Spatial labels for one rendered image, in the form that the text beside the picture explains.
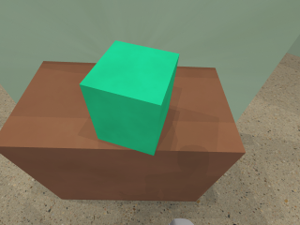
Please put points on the pedestal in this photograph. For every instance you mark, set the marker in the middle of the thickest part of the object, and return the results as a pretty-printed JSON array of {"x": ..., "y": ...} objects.
[{"x": 50, "y": 136}]

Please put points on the carton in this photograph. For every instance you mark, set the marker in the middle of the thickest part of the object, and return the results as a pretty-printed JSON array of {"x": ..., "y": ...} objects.
[{"x": 128, "y": 94}]

